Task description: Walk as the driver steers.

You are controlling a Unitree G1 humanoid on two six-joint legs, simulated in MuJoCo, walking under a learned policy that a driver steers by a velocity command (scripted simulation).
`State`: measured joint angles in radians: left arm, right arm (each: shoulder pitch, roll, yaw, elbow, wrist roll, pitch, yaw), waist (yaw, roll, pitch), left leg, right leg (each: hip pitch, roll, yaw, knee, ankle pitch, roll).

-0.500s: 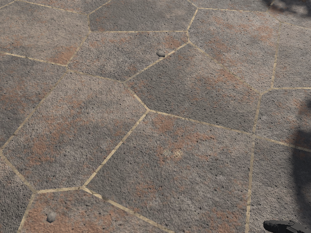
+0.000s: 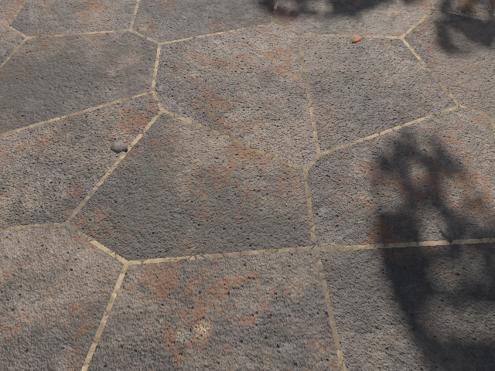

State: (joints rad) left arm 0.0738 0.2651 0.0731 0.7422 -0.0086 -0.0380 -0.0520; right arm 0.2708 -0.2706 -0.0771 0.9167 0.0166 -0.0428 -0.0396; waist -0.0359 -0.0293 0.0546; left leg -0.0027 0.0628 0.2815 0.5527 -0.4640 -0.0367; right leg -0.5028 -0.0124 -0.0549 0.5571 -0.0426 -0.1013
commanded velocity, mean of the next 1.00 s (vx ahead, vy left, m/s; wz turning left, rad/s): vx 0.05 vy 0.00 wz -0.59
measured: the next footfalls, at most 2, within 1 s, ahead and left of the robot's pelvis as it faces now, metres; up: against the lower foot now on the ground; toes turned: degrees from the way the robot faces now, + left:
left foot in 0.52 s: +0.23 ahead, +0.13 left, +0.00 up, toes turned -24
right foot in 0.92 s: +0.09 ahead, -0.11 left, +0.00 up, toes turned -36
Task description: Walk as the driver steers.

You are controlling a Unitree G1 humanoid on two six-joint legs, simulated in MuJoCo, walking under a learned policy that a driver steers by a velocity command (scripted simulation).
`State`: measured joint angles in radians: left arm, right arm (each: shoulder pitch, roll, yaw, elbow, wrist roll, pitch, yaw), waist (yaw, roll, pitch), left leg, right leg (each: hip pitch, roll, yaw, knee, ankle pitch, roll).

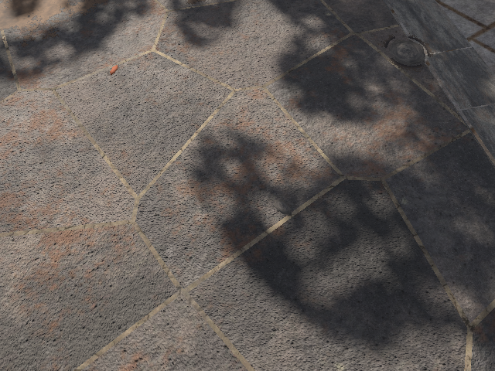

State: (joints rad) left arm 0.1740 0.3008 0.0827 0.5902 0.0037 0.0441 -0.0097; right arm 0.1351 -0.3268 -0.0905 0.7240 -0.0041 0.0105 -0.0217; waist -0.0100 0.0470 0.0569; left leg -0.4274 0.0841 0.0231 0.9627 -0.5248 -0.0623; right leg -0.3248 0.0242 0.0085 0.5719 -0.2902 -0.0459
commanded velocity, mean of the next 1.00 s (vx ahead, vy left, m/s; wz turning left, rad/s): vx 0.23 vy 0.00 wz -0.16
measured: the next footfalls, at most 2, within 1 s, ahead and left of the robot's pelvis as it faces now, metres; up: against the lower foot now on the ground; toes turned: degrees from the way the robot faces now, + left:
left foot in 0.36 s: +0.06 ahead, +0.13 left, +0.00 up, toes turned -7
right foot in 0.70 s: +0.12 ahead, -0.15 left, +0.00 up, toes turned -7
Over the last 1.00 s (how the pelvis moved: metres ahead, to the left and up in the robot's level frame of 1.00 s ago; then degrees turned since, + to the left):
0.11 0.00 0.01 -37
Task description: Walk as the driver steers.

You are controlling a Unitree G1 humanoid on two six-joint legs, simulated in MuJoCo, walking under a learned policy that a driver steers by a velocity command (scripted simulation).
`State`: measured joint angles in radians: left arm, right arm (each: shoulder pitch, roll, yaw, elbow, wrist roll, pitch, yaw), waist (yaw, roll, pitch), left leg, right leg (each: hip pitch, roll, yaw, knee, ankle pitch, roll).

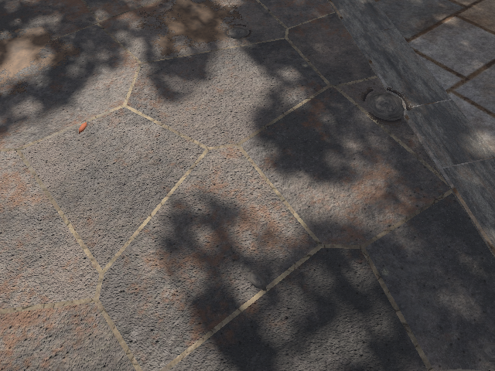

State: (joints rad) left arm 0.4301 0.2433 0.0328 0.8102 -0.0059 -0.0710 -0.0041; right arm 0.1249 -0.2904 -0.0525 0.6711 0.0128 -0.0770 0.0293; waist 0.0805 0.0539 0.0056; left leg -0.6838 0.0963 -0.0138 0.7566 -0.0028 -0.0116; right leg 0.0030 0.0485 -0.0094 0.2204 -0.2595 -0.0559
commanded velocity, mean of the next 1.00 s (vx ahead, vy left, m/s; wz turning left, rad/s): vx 0.49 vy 0.00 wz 0.10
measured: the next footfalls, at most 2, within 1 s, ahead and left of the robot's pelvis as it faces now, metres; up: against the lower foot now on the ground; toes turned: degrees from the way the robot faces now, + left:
left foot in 0.18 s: +0.31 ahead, +0.13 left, +0.00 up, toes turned +1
right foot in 0.72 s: +0.59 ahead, -0.11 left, +0.00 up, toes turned -1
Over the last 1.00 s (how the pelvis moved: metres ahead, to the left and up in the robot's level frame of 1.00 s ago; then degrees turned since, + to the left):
0.18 -0.07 0.01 -7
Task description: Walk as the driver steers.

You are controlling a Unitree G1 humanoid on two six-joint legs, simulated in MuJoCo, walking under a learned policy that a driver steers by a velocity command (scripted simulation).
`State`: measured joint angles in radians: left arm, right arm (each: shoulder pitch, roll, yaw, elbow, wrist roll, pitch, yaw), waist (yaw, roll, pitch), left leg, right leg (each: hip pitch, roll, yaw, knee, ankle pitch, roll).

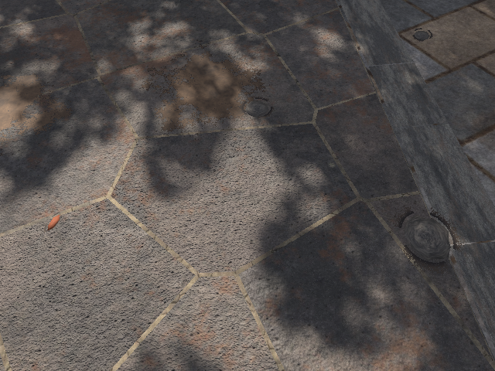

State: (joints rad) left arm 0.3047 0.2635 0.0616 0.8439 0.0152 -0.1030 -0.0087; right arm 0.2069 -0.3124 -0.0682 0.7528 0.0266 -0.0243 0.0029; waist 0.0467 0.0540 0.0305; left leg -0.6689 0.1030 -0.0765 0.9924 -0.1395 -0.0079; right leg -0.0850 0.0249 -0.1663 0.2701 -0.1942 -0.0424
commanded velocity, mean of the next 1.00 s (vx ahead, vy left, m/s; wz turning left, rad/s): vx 0.50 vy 0.00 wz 0.51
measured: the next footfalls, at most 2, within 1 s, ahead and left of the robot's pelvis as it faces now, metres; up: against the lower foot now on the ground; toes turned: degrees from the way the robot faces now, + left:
left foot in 0.24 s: +0.30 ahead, +0.15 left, +0.00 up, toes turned +12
right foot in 0.74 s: +0.63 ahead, +0.05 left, +0.00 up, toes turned +30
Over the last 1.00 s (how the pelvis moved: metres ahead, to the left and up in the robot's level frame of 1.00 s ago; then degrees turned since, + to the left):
0.57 -0.02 0.00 8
